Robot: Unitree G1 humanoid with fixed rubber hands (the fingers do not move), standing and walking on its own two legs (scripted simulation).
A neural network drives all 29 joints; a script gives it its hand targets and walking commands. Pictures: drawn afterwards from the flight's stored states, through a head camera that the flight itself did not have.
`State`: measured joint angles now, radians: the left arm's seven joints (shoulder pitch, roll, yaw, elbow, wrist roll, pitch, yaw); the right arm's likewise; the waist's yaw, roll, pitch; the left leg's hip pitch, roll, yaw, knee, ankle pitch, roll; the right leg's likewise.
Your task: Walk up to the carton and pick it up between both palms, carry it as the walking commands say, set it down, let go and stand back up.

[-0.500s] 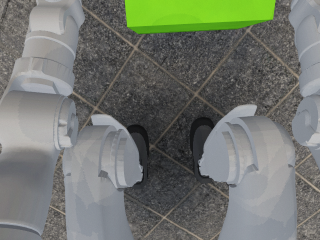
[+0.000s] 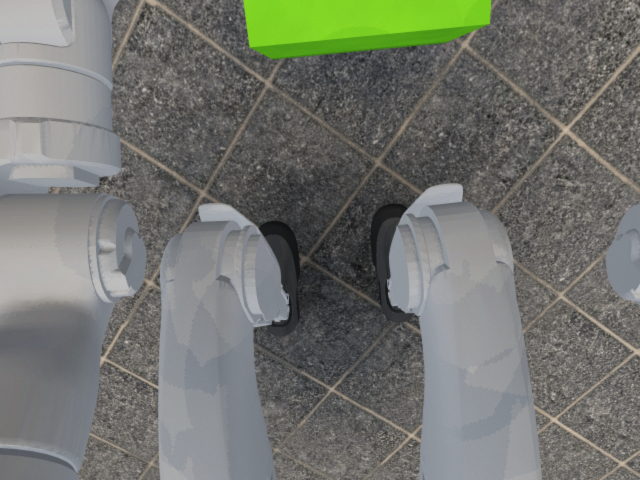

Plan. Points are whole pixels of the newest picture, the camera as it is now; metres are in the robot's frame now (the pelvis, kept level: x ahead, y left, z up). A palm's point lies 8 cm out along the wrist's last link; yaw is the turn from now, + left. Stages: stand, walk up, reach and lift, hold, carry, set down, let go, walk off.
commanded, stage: set down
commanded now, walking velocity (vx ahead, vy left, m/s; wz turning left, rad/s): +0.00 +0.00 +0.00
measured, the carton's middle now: out of the picture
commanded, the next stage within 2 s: let go in 0.98 s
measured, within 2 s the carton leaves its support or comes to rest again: neither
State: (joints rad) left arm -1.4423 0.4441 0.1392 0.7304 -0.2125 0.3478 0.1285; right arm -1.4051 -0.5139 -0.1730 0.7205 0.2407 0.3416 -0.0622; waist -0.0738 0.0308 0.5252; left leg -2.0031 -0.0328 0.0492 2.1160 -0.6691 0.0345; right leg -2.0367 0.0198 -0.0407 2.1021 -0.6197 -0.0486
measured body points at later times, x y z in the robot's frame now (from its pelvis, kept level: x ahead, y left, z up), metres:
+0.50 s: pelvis -0.01 +0.00 +0.13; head +0.37 -0.02 +0.34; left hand +0.59 +0.17 -0.01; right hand +0.56 -0.26 +0.00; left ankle +0.09 +0.10 -0.38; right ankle +0.10 -0.10 -0.38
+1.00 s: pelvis +0.00 +0.01 +0.25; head +0.37 -0.02 +0.49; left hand +0.60 +0.17 +0.11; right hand +0.56 -0.28 +0.12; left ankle +0.09 +0.10 -0.38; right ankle +0.10 -0.10 -0.38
